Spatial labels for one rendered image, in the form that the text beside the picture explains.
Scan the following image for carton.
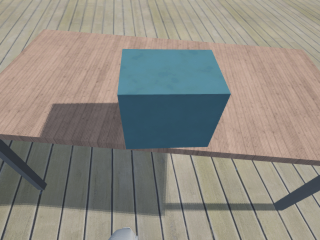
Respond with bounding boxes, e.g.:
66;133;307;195
117;49;231;149

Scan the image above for robot left thigh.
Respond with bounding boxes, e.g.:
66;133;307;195
108;228;138;240

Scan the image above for table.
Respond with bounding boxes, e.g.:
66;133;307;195
0;29;320;211

